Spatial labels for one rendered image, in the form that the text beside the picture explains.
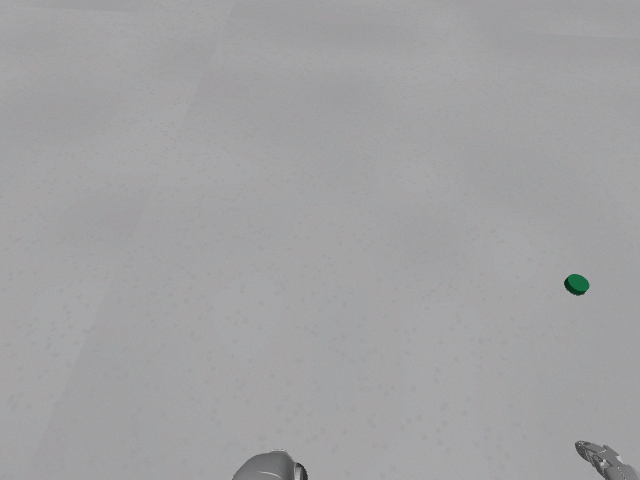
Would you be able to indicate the right robot hand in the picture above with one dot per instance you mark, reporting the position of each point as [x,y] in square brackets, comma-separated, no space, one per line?
[606,461]

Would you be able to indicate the tin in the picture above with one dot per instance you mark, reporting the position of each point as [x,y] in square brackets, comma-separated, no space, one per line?
[576,284]

